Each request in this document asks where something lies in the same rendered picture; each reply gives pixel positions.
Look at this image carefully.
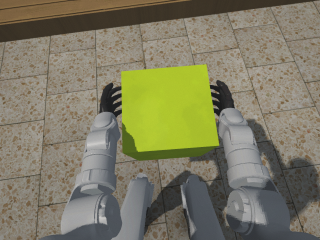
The robot right upper arm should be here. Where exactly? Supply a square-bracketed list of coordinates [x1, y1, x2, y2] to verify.
[226, 187, 320, 240]

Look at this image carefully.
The robot right hand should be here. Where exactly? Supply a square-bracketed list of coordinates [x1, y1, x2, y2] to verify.
[210, 80, 235, 116]

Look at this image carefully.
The robot thigh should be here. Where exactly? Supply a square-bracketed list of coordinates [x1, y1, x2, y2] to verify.
[180, 179, 225, 240]
[111, 177, 155, 240]

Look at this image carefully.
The right robot forearm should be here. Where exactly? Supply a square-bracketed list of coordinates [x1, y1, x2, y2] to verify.
[217, 108, 291, 226]

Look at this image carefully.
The robot left upper arm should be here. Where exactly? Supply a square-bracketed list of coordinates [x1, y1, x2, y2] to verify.
[38, 193, 122, 240]

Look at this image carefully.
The left robot forearm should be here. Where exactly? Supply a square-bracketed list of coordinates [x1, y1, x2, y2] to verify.
[61, 112, 121, 234]

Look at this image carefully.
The right robot thigh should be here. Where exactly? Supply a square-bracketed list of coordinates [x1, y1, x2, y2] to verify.
[180, 179, 225, 240]

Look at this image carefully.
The left robot thigh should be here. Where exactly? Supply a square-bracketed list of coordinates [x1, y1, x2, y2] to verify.
[111, 177, 155, 240]

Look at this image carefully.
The robot left hand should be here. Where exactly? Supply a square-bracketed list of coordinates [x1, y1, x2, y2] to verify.
[99, 82, 122, 118]

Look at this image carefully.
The carton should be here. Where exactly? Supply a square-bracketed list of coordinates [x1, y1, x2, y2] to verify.
[121, 64, 219, 161]

